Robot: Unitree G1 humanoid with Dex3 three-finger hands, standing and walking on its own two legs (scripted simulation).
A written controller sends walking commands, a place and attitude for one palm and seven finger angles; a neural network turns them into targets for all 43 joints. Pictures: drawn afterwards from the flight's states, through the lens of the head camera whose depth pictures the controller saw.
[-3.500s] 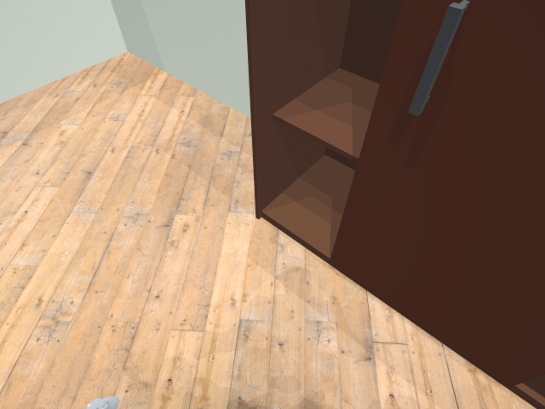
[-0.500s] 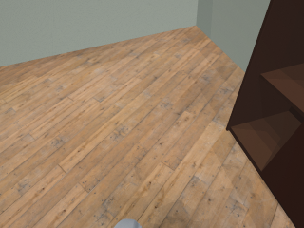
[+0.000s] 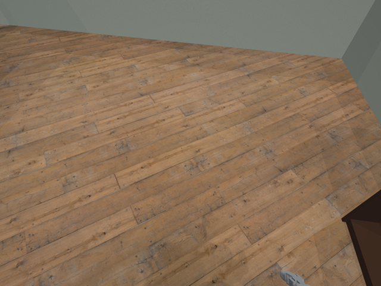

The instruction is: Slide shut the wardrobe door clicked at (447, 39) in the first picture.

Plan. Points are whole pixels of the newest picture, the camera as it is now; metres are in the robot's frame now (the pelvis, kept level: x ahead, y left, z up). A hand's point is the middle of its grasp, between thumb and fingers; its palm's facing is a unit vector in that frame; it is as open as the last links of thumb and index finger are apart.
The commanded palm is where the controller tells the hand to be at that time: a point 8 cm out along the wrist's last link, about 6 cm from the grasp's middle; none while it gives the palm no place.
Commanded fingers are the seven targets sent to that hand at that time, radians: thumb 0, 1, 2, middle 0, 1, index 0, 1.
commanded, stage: walk to a spot facing it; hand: right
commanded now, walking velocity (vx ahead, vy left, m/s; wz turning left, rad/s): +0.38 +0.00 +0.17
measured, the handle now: out of the picture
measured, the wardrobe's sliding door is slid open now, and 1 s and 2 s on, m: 0.39 0.39 0.39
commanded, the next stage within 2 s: turn to face it in 0.64 s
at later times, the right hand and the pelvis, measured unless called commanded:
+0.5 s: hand out of the picture +0.19 -0.23 -0.18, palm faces -0.04 +0.99 -0.11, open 7.4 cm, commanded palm none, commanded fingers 0.00 -0.90 -0.90 0.20 0.30 0.20 0.30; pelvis +0.22 -0.06 +0.00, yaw +8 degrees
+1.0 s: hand (246, 166) +0.52 -0.13 -0.16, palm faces -0.26 +0.95 -0.16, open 7.4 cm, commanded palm none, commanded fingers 0.00 -0.90 -0.90 0.20 0.30 0.20 0.30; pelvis +0.36 -0.01 +0.00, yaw +12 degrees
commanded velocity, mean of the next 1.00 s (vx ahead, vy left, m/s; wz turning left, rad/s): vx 0.17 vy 0.00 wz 0.07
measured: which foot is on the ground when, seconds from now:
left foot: down 0.00-0.38, up 0.40-0.90, down 0.92-1.00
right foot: up 0.00-0.34, down 0.36-0.94, up 0.96-1.00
